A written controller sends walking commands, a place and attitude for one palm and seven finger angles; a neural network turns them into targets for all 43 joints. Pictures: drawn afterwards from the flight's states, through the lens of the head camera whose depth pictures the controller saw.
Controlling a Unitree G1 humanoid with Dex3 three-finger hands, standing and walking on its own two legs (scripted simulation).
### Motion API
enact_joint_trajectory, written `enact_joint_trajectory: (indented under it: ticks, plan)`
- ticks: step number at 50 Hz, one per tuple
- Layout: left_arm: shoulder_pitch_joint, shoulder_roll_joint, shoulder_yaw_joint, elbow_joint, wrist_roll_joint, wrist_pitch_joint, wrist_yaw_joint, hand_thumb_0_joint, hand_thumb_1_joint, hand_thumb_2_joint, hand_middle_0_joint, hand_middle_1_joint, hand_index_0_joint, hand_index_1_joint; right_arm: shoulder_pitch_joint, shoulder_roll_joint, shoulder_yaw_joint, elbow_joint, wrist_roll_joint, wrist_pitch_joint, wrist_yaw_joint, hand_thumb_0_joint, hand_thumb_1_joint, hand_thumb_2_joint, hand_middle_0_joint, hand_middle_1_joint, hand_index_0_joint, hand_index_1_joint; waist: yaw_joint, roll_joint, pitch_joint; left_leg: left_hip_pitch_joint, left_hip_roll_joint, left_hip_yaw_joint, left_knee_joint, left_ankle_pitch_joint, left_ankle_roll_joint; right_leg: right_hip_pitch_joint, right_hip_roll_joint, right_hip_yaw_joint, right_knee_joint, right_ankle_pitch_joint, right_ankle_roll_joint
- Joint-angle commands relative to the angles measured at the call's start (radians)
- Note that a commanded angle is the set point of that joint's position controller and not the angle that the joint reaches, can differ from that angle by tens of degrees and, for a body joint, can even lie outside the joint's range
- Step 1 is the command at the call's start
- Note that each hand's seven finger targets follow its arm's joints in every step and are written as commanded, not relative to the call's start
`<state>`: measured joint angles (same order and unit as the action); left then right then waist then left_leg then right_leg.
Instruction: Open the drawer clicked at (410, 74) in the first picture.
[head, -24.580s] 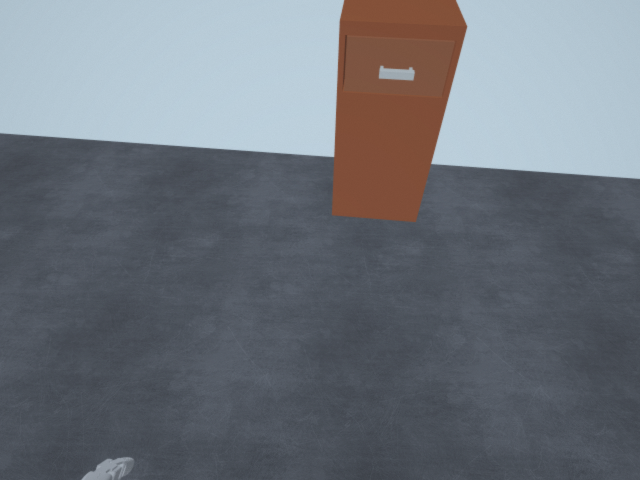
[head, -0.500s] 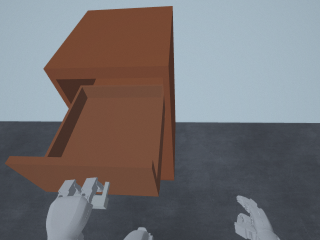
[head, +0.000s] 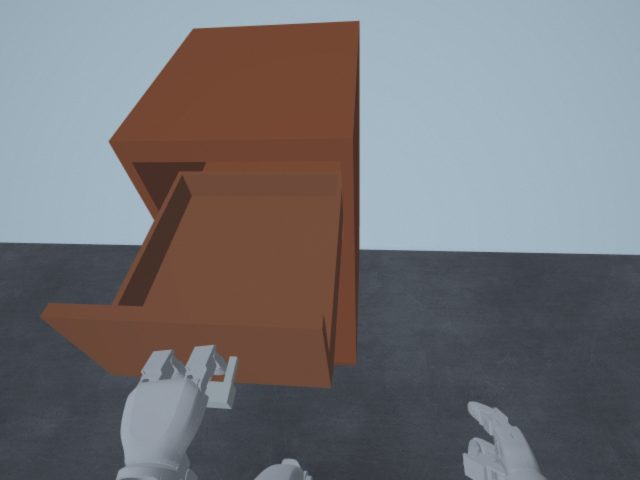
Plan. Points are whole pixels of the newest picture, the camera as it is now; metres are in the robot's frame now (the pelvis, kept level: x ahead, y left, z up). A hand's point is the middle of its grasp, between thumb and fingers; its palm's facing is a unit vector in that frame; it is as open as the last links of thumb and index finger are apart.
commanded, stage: lift the hand off the handle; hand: left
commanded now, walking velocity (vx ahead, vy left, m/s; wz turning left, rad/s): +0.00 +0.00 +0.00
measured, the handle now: (193, 377) +0.25 +0.19 +0.00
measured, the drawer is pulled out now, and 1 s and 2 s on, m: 0.29 0.29 0.29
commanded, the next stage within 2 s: none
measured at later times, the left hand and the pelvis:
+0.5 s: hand (177, 411) +0.20 +0.19 +0.01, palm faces -0.02 -0.16 -0.99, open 13.4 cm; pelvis +0.01 +0.01 +0.02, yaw -1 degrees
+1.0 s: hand (163, 399) +0.20 +0.19 +0.05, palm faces +0.01 -0.18 -0.98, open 13.4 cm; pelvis +0.02 +0.02 +0.03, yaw -1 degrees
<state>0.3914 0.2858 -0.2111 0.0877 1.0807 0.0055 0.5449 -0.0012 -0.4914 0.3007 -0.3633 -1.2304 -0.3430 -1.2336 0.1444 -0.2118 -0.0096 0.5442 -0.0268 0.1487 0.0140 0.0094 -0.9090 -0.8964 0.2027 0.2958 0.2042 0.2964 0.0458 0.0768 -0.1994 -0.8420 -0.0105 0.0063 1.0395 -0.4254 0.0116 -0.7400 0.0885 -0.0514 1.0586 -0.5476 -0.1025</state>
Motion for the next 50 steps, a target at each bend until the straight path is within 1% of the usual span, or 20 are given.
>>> enact_joint_trajectory:
  ticks: [1,2,3,4,5,6,10,16,22,26,28,29,30,32,33,36,37,38,39,50]
  plan:
    - [-0.079,0.164,0.157,-0.234,-0.012,0.026,0.036,0.000,-0.500,0.300,-0.300,-1.200,-0.300,-1.200,-0.123,-0.100,-0.033,-0.180,0.002,-0.048,-0.012,0.000,-0.900,-0.900,0.200,0.300,0.200,0.300,-0.007,-0.076,-0.154,0.236,-0.036,-0.011,-0.112,0.145,0.049,0.085,-0.052,0.159,-0.287,0.332,0.058]
    - [-0.076,0.165,0.154,-0.244,-0.007,0.021,0.036,0.000,-0.500,0.300,-0.300,-1.200,-0.300,-1.200,-0.125,-0.096,-0.030,-0.180,-0.002,-0.046,-0.007,0.000,-0.900,-0.900,0.200,0.300,0.200,0.300,-0.002,-0.073,-0.169,0.250,-0.036,-0.009,-0.111,0.152,0.048,0.081,-0.051,0.156,-0.281,0.333,0.059]
    - [-0.043,0.140,0.131,-0.238,-0.014,0.021,0.031,0.000,-0.500,0.300,-0.300,-1.200,-0.300,-1.200,-0.126,-0.094,-0.032,-0.188,0.002,-0.047,-0.008,0.000,-0.900,-0.900,0.200,0.300,0.200,0.300,-0.008,-0.074,-0.117,0.244,-0.038,-0.012,-0.121,0.146,0.050,0.078,-0.050,0.147,-0.292,0.335,0.058]
    - [-0.085,0.158,0.144,-0.253,-0.008,0.014,0.029,0.000,-0.500,0.300,-0.300,-1.200,-0.300,-1.200,-0.128,-0.099,-0.030,-0.181,-0.003,-0.044,-0.004,0.000,-0.900,-0.900,0.200,0.300,0.200,0.300,-0.009,-0.072,-0.133,0.255,-0.036,-0.012,-0.120,0.145,0.048,0.066,-0.050,0.152,-0.294,0.309,0.058]
    - [-0.078,0.134,0.119,-0.255,-0.009,0.011,0.026,0.000,-0.500,0.300,-0.300,-1.200,-0.300,-1.200,-0.127,-0.095,-0.032,-0.187,-0.002,-0.047,-0.003,0.000,-0.900,-0.900,0.200,0.300,0.200,0.300,-0.015,-0.071,-0.099,0.259,-0.036,-0.013,-0.126,0.140,0.049,0.062,-0.050,0.145,-0.304,0.301,0.058]
    - [-0.067,0.150,0.140,-0.246,-0.011,0.011,0.026,0.000,-0.500,0.300,-0.300,-1.200,-0.300,-1.200,-0.129,-0.099,-0.031,-0.189,-0.002,-0.048,-0.002,0.000,-0.900,-0.900,0.200,0.300,0.200,0.300,-0.014,-0.071,-0.089,0.264,-0.034,-0.016,-0.133,0.140,0.049,0.058,-0.047,0.149,-0.310,0.292,0.053]
    - [-0.063,0.121,0.108,-0.287,-0.005,0.006,0.023,0.000,-0.500,0.300,-0.300,-1.200,-0.300,-1.200,-0.123,-0.102,-0.038,-0.198,-0.006,-0.049,0.010,0.000,-0.900,-0.900,0.200,0.300,0.200,0.300,-0.011,-0.031,-0.107,0.316,-0.029,-0.016,-0.145,0.158,0.047,0.045,-0.040,0.128,-0.302,0.281,0.046]
    - [-0.047,0.126,0.108,-0.322,-0.019,0.013,0.013,0.000,-0.500,0.300,-0.300,-1.200,-0.300,-1.200,-0.122,-0.105,-0.041,-0.208,-0.004,-0.052,0.017,0.000,-0.900,-0.900,0.200,0.300,0.200,0.300,-0.013,-0.078,-0.113,0.336,-0.026,-0.019,-0.162,0.182,0.049,0.074,-0.039,0.117,-0.311,0.310,0.047]
    - [-0.051,0.130,0.099,-0.373,-0.016,0.015,-0.001,0.000,-0.500,0.300,-0.300,-1.200,-0.300,-1.200,-0.129,-0.105,-0.038,-0.209,-0.004,-0.052,0.027,0.000,-0.900,-0.900,0.200,0.300,0.200,0.300,-0.007,-0.064,-0.131,0.383,-0.020,-0.017,-0.175,0.214,0.047,0.080,-0.038,0.120,-0.312,0.334,0.044]
    - [-0.033,0.148,0.120,-0.379,-0.032,0.019,-0.013,0.000,-0.500,0.300,-0.300,-1.200,-0.300,-1.200,-0.129,-0.106,-0.036,-0.205,0.001,-0.057,0.023,0.000,-0.900,-0.900,0.200,0.300,0.200,0.300,-0.012,-0.078,-0.097,0.380,-0.020,-0.021,-0.195,0.210,0.048,0.107,-0.037,0.118,-0.333,0.348,0.045]
    - [-0.044,0.120,0.084,-0.394,-0.030,0.018,-0.023,0.000,-0.500,0.300,-0.300,-1.200,-0.300,-1.200,-0.129,-0.103,-0.037,-0.206,0.001,-0.061,0.026,0.000,-0.900,-0.900,0.200,0.300,0.200,0.300,-0.016,-0.073,-0.086,0.392,-0.019,-0.021,-0.200,0.212,0.051,0.101,-0.039,0.109,-0.333,0.352,0.047]
    - [-0.032,0.140,0.107,-0.397,-0.027,0.020,-0.027,0.000,-0.500,0.300,-0.300,-1.200,-0.300,-1.200,-0.128,-0.103,-0.035,-0.209,-0.001,-0.061,0.028,0.000,-0.900,-0.900,0.200,0.300,0.200,0.300,-0.003,-0.072,-0.109,0.402,-0.016,-0.019,-0.198,0.220,0.047,0.102,-0.038,0.119,-0.337,0.346,0.047]
    - [-0.040,0.130,0.093,-0.401,-0.034,0.020,-0.033,0.000,-0.500,0.300,-0.300,-1.200,-0.300,-1.200,-0.132,-0.101,-0.035,-0.206,0.004,-0.062,0.026,0.000,-0.900,-0.900,0.200,0.300,0.200,0.300,-0.013,-0.074,-0.086,0.398,-0.018,-0.019,-0.207,0.214,0.050,0.113,-0.040,0.113,-0.343,0.351,0.049]
    - [-0.038,0.155,0.116,-0.421,-0.038,0.021,-0.041,0.000,-0.500,0.300,-0.300,-1.200,-0.300,-1.200,-0.134,-0.102,-0.030,-0.211,0.001,-0.063,0.027,0.000,-0.900,-0.900,0.200,0.300,0.200,0.300,-0.004,-0.088,-0.109,0.406,-0.017,-0.016,-0.207,0.211,0.048,0.121,-0.043,0.127,-0.352,0.337,0.051]
    - [-0.029,0.152,0.119,-0.420,-0.046,0.017,-0.044,0.000,-0.500,0.300,-0.300,-1.200,-0.300,-1.200,-0.133,-0.100,-0.035,-0.208,0.007,-0.065,0.021,0.000,-0.900,-0.900,0.200,0.300,0.200,0.300,-0.009,-0.079,-0.081,0.406,-0.018,-0.018,-0.218,0.207,0.051,0.130,-0.041,0.122,-0.359,0.349,0.049]
    - [-0.050,0.164,0.133,-0.443,-0.047,0.015,-0.052,0.000,-0.500,0.300,-0.300,-1.200,-0.300,-1.200,-0.135,-0.102,-0.030,-0.204,0.007,-0.068,0.023,0.000,-0.900,-0.900,0.200,0.300,0.200,0.300,-0.007,-0.047,-0.090,0.428,-0.014,-0.022,-0.229,0.222,0.047,0.131,-0.039,0.120,-0.361,0.347,0.044]
    - [-0.049,0.154,0.119,-0.467,-0.040,0.013,-0.057,0.000,-0.500,0.300,-0.300,-1.200,-0.300,-1.200,-0.132,-0.099,-0.031,-0.209,0.000,-0.071,0.028,0.000,-0.900,-0.900,0.200,0.300,0.200,0.300,0.000,-0.042,-0.118,0.448,-0.011,-0.016,-0.218,0.231,0.045,0.121,-0.040,0.131,-0.360,0.338,0.044]
    - [-0.005,0.143,0.109,-0.457,-0.050,0.011,-0.061,0.000,-0.500,0.300,-0.300,-1.200,-0.300,-1.200,-0.130,-0.098,-0.034,-0.211,0.007,-0.072,0.026,0.000,-0.900,-0.900,0.200,0.300,0.200,0.300,-0.004,-0.045,-0.081,0.438,-0.014,-0.019,-0.229,0.231,0.049,0.135,-0.039,0.115,-0.363,0.354,0.043]
    - [-0.014,0.158,0.120,-0.474,-0.048,0.011,-0.064,0.000,-0.500,0.300,-0.300,-1.200,-0.300,-1.200,-0.134,-0.100,-0.031,-0.214,0.003,-0.072,0.031,0.000,-0.900,-0.900,0.200,0.300,0.200,0.300,0.002,-0.048,-0.101,0.443,-0.011,-0.017,-0.225,0.232,0.045,0.128,-0.040,0.123,-0.366,0.339,0.045]
    - [0.017,0.123,0.067,-0.544,-0.051,0.021,-0.108,0.000,-0.500,0.300,-0.300,-1.200,-0.300,-1.200,-0.134,-0.100,-0.034,-0.230,0.008,-0.073,0.047,0.000,-0.900,-0.900,0.200,0.300,0.200,0.300,-0.001,-0.068,-0.059,0.472,-0.005,-0.026,-0.251,0.248,0.048,0.133,-0.041,0.111,-0.382,0.335,0.041]
